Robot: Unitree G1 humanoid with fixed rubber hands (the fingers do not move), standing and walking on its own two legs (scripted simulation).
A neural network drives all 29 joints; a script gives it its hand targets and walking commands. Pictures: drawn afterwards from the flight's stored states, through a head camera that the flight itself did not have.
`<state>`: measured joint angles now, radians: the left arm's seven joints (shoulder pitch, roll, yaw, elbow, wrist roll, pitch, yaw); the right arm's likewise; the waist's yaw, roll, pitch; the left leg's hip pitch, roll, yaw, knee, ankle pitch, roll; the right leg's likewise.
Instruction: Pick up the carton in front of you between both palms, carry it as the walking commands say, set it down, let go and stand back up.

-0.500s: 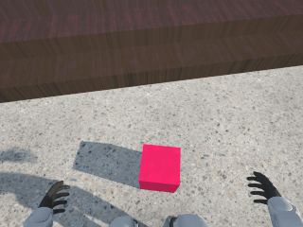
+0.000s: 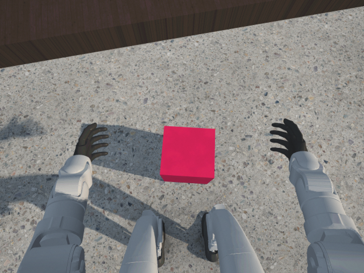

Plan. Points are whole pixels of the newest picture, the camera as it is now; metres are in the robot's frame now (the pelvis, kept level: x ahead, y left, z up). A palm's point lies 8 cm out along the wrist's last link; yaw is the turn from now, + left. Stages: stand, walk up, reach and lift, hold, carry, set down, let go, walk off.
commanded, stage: reach and lift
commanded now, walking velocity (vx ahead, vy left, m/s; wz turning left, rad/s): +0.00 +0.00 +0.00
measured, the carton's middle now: (187, 157) +0.44 -0.04 -0.57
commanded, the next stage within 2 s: none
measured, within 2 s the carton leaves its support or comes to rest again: neither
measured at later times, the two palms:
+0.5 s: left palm (126, 117) +0.49 +0.15 -0.17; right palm (256, 124) +0.44 -0.22 -0.17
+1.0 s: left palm (136, 145) +0.47 +0.16 -0.40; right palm (238, 148) +0.43 -0.22 -0.39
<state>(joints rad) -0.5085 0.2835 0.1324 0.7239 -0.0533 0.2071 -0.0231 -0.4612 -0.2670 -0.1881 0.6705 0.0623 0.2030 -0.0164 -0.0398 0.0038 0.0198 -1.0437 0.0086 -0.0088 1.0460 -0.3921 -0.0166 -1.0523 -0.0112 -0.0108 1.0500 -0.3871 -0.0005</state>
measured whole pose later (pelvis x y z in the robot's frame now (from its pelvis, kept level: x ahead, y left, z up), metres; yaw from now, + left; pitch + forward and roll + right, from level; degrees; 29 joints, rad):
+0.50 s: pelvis -0.03 +0.00 -0.07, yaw +0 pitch +44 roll +0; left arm -1.13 0.26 0.25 0.99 0.02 0.09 0.01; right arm -1.02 -0.15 -0.34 0.86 0.04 0.08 -0.07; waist -0.08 0.01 -0.08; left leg -1.65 0.01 -0.02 1.23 -0.35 -0.02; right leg -1.66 -0.01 -0.01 1.22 -0.34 0.00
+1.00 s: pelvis -0.06 +0.01 -0.25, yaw -1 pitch +45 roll -1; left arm -1.22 0.33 0.08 1.00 -0.17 0.08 0.11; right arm -1.14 -0.30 -0.20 0.96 0.21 0.05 -0.10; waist -0.06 0.00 0.07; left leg -2.20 0.01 -0.01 1.94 -0.52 0.00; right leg -2.20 0.00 0.01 1.92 -0.50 0.02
